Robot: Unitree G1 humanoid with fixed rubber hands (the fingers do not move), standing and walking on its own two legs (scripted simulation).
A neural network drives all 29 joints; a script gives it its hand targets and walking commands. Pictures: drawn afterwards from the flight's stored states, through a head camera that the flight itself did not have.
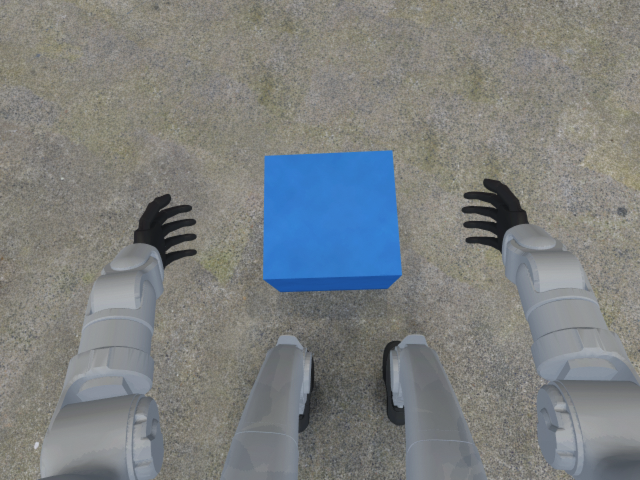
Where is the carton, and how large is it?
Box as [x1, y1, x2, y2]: [263, 150, 401, 291]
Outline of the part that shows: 391,150 265,156 263,243 264,280 279,291 387,288 401,275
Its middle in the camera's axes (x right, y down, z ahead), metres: +0.03 -0.02 +0.99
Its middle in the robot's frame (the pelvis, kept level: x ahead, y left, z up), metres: +0.52 +0.04 -0.55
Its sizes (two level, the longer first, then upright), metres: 0.300 0.293 0.257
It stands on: the floor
